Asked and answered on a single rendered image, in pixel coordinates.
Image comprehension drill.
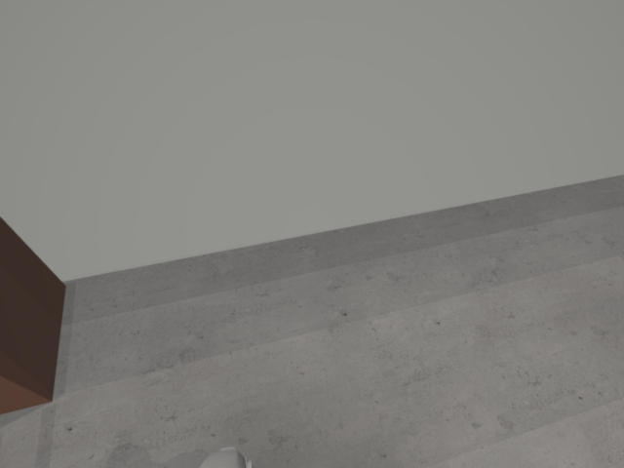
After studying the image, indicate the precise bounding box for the cupboard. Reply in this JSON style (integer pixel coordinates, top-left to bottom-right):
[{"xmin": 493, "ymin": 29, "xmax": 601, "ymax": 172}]
[{"xmin": 0, "ymin": 216, "xmax": 66, "ymax": 414}]

